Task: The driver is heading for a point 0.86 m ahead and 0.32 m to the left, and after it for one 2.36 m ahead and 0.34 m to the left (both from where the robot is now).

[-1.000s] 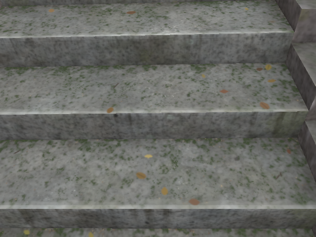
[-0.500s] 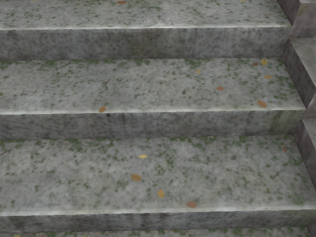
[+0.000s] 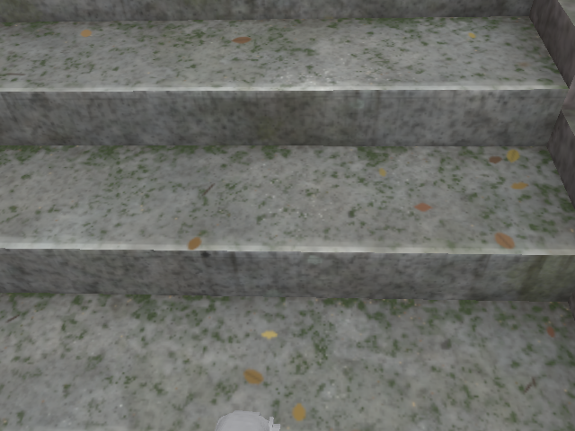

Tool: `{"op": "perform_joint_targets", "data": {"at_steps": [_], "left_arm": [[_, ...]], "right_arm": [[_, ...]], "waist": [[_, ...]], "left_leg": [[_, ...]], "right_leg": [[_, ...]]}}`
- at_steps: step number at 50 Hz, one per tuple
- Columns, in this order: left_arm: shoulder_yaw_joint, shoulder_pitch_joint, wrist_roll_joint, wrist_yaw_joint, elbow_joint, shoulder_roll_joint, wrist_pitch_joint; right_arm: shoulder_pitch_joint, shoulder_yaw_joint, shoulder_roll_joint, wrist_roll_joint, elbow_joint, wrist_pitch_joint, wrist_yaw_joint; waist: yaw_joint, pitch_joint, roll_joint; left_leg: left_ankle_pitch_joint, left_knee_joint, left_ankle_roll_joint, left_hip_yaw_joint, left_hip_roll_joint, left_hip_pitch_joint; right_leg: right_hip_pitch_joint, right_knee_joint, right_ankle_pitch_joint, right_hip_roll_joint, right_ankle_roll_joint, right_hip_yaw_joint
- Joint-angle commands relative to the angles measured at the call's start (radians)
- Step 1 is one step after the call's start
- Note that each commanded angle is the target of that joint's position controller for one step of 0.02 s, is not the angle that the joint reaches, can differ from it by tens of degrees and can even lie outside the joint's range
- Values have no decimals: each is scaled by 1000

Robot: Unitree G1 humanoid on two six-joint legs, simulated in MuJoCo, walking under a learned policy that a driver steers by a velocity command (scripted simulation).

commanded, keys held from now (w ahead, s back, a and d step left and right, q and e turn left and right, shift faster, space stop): w+q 1.00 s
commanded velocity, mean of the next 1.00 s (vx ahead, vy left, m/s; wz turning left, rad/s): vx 0.49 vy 0.00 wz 0.48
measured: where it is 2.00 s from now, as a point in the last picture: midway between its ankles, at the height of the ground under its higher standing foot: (133, 203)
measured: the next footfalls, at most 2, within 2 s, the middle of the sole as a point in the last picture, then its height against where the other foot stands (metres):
left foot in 0.16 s outside the picture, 0.15 m higher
right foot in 0.68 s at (351, 374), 0.15 m higher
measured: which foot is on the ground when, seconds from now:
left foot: up 0.00-0.14, down 0.16-0.70, up 0.72-1.00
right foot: down 0.00-0.20, up 0.22-0.66, down 0.68-1.00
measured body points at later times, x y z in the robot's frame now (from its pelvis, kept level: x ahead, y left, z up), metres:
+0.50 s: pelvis +0.23 +0.04 +0.14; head +0.21 +0.06 +0.59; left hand +0.43 +0.23 +0.08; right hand +0.20 -0.16 -0.01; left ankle +0.18 +0.09 -0.59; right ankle +0.35 -0.09 -0.24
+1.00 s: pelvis +0.48 +0.07 +0.29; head +0.49 +0.07 +0.74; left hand +0.31 +0.25 +0.15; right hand +0.80 +0.02 +0.23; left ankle +0.50 +0.25 -0.27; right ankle +0.50 -0.05 -0.44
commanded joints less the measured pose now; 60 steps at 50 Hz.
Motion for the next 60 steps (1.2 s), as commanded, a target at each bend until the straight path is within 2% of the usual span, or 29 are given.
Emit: {"op": "perform_joint_targets", "data": {"at_steps": [1,3,4,6,8,9,10,11,12,14,16,19,22,28,30,33,34,35,36,37,38,39,40,42,44,48,54,58,60], "left_arm": [[-18,-172,-17,9,-101,73,-27],[-5,-52,-49,34,-71,157,-54],[5,-6,-68,34,-51,208,-69],[31,46,-39,36,-50,314,-56],[36,1,-38,49,-80,293,-20],[53,-64,-22,60,-131,314,-28],[31,-67,15,12,-211,180,-68],[54,-169,6,-54,-210,170,-126],[62,-253,-27,-93,-278,134,-146],[16,-441,-17,-78,-434,46,-127],[-32,-366,-24,-62,-470,-30,-111],[-46,-378,-38,-27,-499,20,-83],[-77,-495,-33,9,-556,-48,-68],[-105,-854,5,41,-717,-17,-111],[-82,-823,-19,17,-710,19,-108],[15,-542,-45,20,-662,153,-103],[49,-420,-65,17,-640,227,-102],[76,-182,-46,9,-577,313,-106],[94,-129,-1,17,-511,357,-95],[83,-168,-5,52,-510,267,-81],[70,-231,-48,64,-477,187,-64],[54,-263,-47,62,-414,104,-50],[35,-301,-24,52,-368,31,-47],[24,-371,-5,35,-325,-25,-49],[38,-335,-24,22,-287,22,-52],[63,-312,-1,28,-337,156,-57],[90,-166,-31,62,-354,261,-63],[121,-166,-58,58,-350,352,-26],[128,-172,-69,51,-366,349,-1]], "right_arm": [[-172,59,3,-17,-211,-11,14],[-257,74,-19,-35,-246,-5,-2],[-259,61,-36,-30,-244,-12,-8],[-164,19,-114,-18,-213,-10,-2],[4,-22,-172,-22,-156,6,24],[174,-59,-242,-39,-99,22,44],[297,-106,-368,-71,-51,49,31],[375,-111,-354,-88,16,69,-19],[340,-83,-248,-77,50,58,-34],[231,-35,-66,-60,121,37,2],[189,-9,29,-65,163,38,36],[145,-10,-30,-83,142,16,41],[294,-17,-116,-92,201,4,28],[517,-51,-138,-36,240,24,-46],[486,-74,-146,-14,213,46,-72],[405,-89,-237,-43,156,29,-69],[329,-94,-258,-45,125,9,-65],[194,-95,-248,-68,51,-24,-61],[267,-70,-42,-50,-15,-49,-37],[282,-86,-102,-66,-6,-68,-2],[175,-93,-111,-45,-73,-47,10],[82,-79,-83,-30,-135,-21,0],[85,-75,-70,-29,-155,3,-6],[212,-69,-64,3,-136,47,-7],[188,-47,-13,11,-168,61,-10],[79,-47,-82,-34,-211,55,-21],[-202,-71,-117,-12,-285,65,15],[-105,-121,-186,-17,-271,56,33],[91,-163,-249,-5,-222,37,31]], "waist": [[-104,238,-52],[-77,80,-81],[-79,6,-126],[-148,-79,-282],[-223,-145,-338],[-283,-218,-310],[-239,-329,175],[-246,-348,271],[-179,-195,200],[-43,85,-33],[40,70,-54],[70,118,-3],[11,166,94],[-137,47,100],[-100,-30,101],[80,-166,233],[162,-208,246],[258,-356,119],[131,-476,-478],[106,-383,-408],[69,-155,-300],[33,23,-129],[-32,114,-19],[-128,142,-52],[-141,177,-50],[-100,104,-49],[42,131,-127],[-26,80,-174],[-135,-20,-151]], "left_leg": [[177,-423,-4,52,51,9],[219,-720,-25,288,71,513],[174,-835,-6,344,39,662],[-101,-962,45,372,-55,589],[-147,-1257,109,256,-86,617],[-136,-1393,144,-58,-29,868],[-369,-1735,308,-699,190,1224],[-439,-2119,317,-1116,305,1241],[-473,-2094,230,-1026,322,1135],[-299,-1926,78,-578,227,818],[-69,-1831,-19,-243,111,729],[10,-1871,-7,-116,64,522],[-84,-1946,52,-285,93,573],[86,-2103,132,-439,181,883],[310,-2149,123,-325,201,1063],[1424,-1927,90,-241,177,1073],[1586,-1715,79,-225,159,1117],[1511,-1406,100,-214,107,945],[316,-982,27,-203,-121,507],[112,-591,1,-332,-139,360],[108,-400,-7,-223,-81,246],[129,-298,-3,-122,-23,196],[145,-291,9,-75,19,200],[140,-260,8,-84,45,250],[167,-376,1,-64,72,161],[341,-729,-87,41,67,225],[291,-1212,-80,143,127,318],[16,-1459,-5,306,-22,594],[164,-1800,59,290,-89,905]], "right_leg": [[-441,-391,55,-156,-97,11],[-548,-589,256,-143,-147,-55],[-411,-523,680,-149,-164,-65],[51,-242,1650,-212,-158,-91],[340,68,1914,-296,-144,-43],[174,306,1727,-275,-147,14],[-335,739,917,-40,-102,52],[-561,1308,259,103,-85,250],[-779,1603,217,73,-111,366],[-993,1808,211,6,-159,218],[-1032,1811,266,-47,-172,182],[-1010,1617,381,-85,-76,83],[-1241,1932,268,-62,-33,17],[-1180,1299,172,-138,31,-31],[-1000,981,82,-109,1,-79],[-407,747,-180,58,-39,-140],[-288,605,-183,27,-78,8],[33,477,-145,-112,-149,284],[351,29,-120,-382,-313,943],[286,-125,-106,-460,-336,1212],[100,-93,-199,-469,-273,1008],[-103,-33,-251,-441,-226,751],[-256,-5,-227,-397,-167,533],[-370,-30,-110,-339,-85,307],[-341,-71,-60,-301,-52,125],[-296,-118,77,-241,-119,-74],[77,-274,168,-338,-119,-106],[254,-59,1048,-278,-89,-201],[253,256,1213,-256,-74,-194]]}}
